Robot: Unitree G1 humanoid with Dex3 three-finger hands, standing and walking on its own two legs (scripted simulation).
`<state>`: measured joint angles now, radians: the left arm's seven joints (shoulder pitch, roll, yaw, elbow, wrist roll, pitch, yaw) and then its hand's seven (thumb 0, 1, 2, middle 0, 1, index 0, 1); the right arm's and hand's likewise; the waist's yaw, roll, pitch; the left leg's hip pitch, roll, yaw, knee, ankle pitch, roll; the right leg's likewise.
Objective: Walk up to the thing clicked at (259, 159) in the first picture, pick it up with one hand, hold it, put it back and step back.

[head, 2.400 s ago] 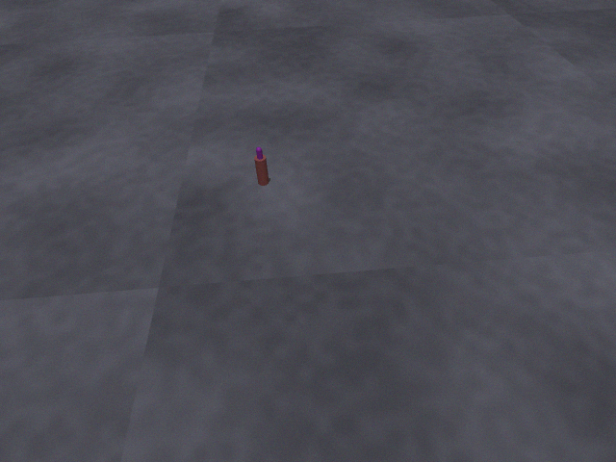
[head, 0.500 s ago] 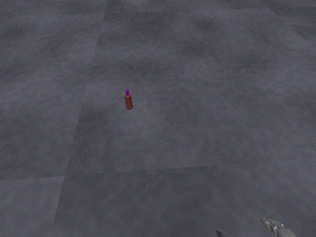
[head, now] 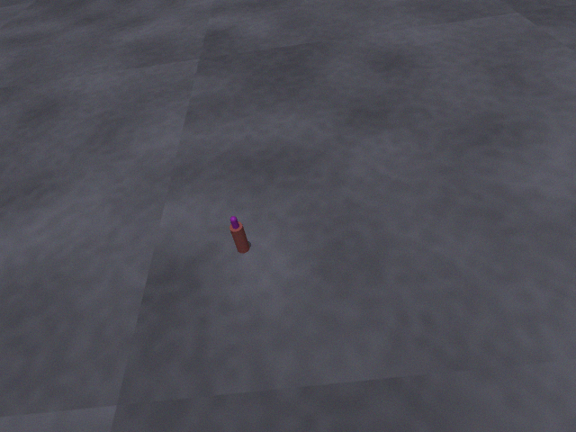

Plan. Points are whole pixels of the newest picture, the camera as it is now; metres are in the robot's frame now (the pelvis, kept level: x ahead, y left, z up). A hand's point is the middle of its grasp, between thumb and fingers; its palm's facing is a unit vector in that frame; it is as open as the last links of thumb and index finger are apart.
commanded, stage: walk up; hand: left
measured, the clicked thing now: (238, 233) +0.99 +0.30 -0.66
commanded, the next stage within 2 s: none
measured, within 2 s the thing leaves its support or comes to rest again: neither
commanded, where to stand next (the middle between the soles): +0.64 +0.09 m, yaw +0 degrees
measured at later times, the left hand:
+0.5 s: hand (120, 392) +0.24 +0.34 -0.15, palm faces -0.02 -0.95 -0.32, open 7.4 cm
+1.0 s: hand (159, 280) +0.43 +0.30 -0.11, palm faces -0.01 -0.91 -0.41, open 7.4 cm
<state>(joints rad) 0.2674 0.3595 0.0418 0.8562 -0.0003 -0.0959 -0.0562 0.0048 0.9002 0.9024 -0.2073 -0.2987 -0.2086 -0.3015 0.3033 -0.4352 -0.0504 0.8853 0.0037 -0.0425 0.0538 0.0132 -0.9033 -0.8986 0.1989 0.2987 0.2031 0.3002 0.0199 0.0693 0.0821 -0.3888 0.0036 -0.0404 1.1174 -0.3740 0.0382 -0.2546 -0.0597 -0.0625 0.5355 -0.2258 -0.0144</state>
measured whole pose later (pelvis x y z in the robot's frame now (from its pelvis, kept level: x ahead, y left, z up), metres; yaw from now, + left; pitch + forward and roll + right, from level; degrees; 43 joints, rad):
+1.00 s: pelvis +0.36 +0.03 +0.00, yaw +0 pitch -4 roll +1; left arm 0.28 0.37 0.03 0.84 0.00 -0.09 -0.04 0.00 0.90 0.90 -0.21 -0.30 -0.21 -0.30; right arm 0.31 -0.43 -0.04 0.85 -0.01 -0.03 0.05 0.01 -0.90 -0.90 0.20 0.30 0.20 0.30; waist 0.01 0.07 0.10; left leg -0.41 0.03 -0.01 1.03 -0.39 0.03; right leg -0.25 -0.04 -0.04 0.51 -0.20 -0.02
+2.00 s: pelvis +0.55 +0.09 +0.00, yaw -1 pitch -3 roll +1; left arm 0.18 0.34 0.02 0.88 0.03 -0.02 -0.03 0.01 0.90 0.90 -0.21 -0.30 -0.21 -0.30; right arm 0.26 -0.39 -0.01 0.93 -0.01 -0.03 0.02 0.01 -0.90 -0.90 0.20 0.30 0.21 0.30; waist 0.02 0.02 0.10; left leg -0.34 0.02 0.01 0.81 -0.46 0.01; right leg -0.31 -0.02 -0.04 0.53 -0.17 -0.04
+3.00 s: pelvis +0.61 +0.08 +0.01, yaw +0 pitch -3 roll +0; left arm 0.06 0.35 0.02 1.11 0.01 0.00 -0.02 0.01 0.90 0.90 -0.21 -0.30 -0.21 -0.30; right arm 0.09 -0.37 0.00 1.12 -0.02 -0.03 0.00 0.01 -0.90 -0.90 0.20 0.30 0.21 0.30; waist 0.00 -0.01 0.05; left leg -0.12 0.04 0.03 0.37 -0.20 -0.03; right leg -0.13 -0.02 -0.02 0.37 -0.20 0.01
